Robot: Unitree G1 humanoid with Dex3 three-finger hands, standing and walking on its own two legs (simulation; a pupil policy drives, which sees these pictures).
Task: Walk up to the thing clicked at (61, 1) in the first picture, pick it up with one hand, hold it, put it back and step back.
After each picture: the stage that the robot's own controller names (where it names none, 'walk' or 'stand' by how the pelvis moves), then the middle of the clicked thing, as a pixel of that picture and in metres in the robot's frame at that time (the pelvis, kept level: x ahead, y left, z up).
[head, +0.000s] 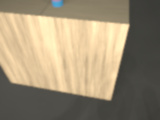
stand; out of the picture +1.00 +0.17 +0.14
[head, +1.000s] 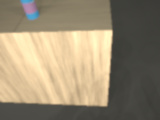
walk; out of the picture +0.85 +0.33 +0.15
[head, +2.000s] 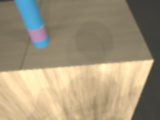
stand; (32, 19) +0.59 +0.22 +0.16
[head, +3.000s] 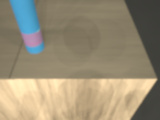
stand; (28, 21) +0.52 +0.23 +0.16
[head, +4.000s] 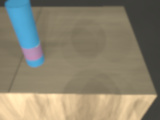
stand; (28, 36) +0.49 +0.22 +0.14
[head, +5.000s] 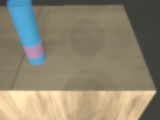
stand; (29, 34) +0.50 +0.22 +0.14
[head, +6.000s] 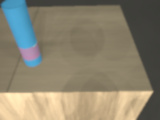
stand; (25, 36) +0.50 +0.23 +0.14
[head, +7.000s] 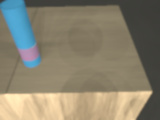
stand; (24, 37) +0.49 +0.24 +0.14
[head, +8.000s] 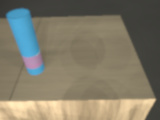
rise first; (28, 45) +0.47 +0.24 +0.14
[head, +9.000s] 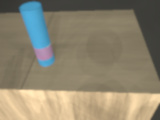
go down; (39, 37) +0.50 +0.22 +0.15
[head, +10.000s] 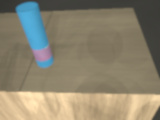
go down; (37, 38) +0.50 +0.22 +0.15
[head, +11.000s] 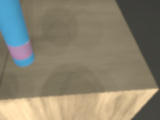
go down; (14, 31) +0.47 +0.21 +0.16
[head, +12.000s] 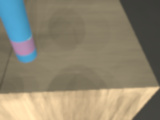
close in; (18, 27) +0.49 +0.20 +0.17
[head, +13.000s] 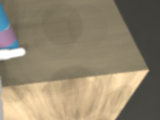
close; out of the picture +0.50 +0.23 +0.19
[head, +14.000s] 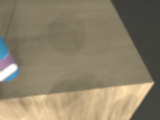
lift; out of the picture +0.40 +0.25 +0.19
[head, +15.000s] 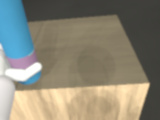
lift; (16, 40) +0.31 +0.17 +0.30
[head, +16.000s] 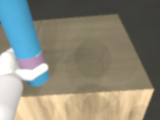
hold; (25, 43) +0.35 +0.17 +0.26
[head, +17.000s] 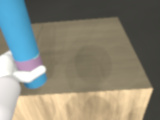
hold; (23, 45) +0.35 +0.18 +0.26
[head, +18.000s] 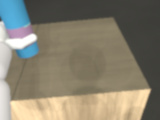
crouch; (14, 14) +0.42 +0.19 +0.32
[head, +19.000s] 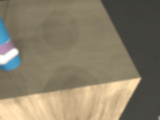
lower; out of the picture +0.48 +0.23 +0.18
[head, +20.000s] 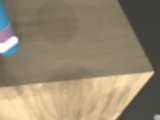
lower; out of the picture +0.49 +0.23 +0.20
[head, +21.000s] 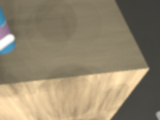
lower; out of the picture +0.50 +0.24 +0.20
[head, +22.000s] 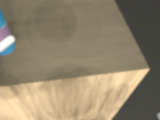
lower; out of the picture +0.49 +0.23 +0.20
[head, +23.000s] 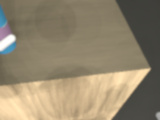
loosen; out of the picture +0.49 +0.23 +0.20
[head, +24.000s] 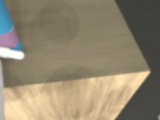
withdraw; out of the picture +0.48 +0.22 +0.19
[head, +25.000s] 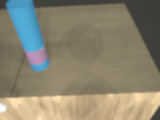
sink last; (31, 38) +0.46 +0.20 +0.17
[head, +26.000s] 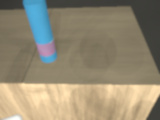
stand; (42, 32) +0.51 +0.21 +0.16
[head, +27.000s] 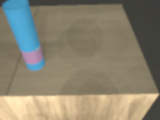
stand; (27, 39) +0.46 +0.22 +0.15
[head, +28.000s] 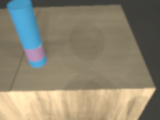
stand; (30, 37) +0.49 +0.22 +0.15
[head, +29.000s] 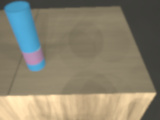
stand; (28, 40) +0.47 +0.22 +0.15
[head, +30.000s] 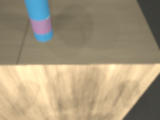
walk; (37, 7) +0.55 +0.17 +0.17
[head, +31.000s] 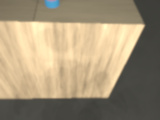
walk; out of the picture +0.79 +0.19 +0.15
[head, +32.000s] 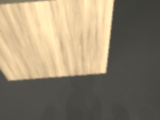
stand; out of the picture +1.15 +0.31 +0.16
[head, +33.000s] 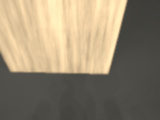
stand; out of the picture +1.18 +0.18 +0.15
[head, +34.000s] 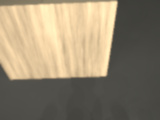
stand; out of the picture +1.18 +0.22 +0.14
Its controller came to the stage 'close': yes
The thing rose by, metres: 0.21
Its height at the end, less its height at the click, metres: +0.00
